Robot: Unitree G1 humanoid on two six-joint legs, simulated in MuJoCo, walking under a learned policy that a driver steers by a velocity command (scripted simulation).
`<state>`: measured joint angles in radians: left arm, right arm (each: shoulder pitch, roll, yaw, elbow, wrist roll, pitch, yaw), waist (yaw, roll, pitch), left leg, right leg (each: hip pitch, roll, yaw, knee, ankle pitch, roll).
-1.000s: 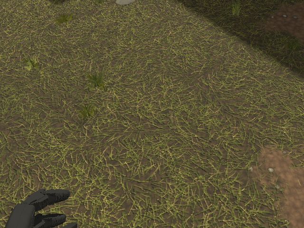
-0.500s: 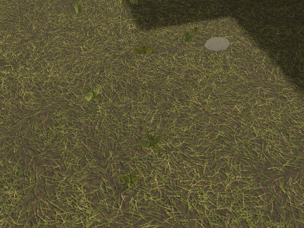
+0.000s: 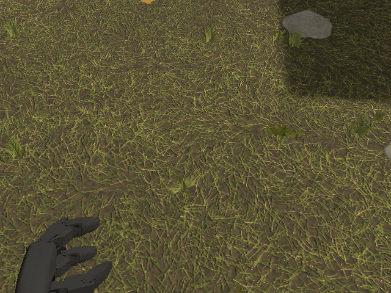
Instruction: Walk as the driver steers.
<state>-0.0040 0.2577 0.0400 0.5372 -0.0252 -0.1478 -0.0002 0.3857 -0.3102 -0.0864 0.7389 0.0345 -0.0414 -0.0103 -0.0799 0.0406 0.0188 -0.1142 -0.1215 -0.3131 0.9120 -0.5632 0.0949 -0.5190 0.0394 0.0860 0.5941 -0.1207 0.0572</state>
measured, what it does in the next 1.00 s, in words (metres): walks ahead, turning left: left foot, then right foot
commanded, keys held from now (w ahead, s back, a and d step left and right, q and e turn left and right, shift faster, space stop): w+q+shift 0.46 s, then w+e+shift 0.54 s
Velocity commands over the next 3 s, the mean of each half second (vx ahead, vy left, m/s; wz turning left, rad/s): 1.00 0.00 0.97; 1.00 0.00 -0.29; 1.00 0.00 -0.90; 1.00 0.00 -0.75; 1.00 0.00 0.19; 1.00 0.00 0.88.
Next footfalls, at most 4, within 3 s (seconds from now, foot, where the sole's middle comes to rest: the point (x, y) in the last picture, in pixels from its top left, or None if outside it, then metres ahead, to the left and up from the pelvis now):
0.44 left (141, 280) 0.52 0.16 -0.74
0.90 right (125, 161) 1.01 0.23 -0.74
1.32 left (68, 105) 1.36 0.51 -0.74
1.80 right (142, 57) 1.71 0.17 -0.74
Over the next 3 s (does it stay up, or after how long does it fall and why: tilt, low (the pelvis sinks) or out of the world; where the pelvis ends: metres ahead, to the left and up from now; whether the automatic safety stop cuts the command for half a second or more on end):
stays up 2.56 -0.17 0.02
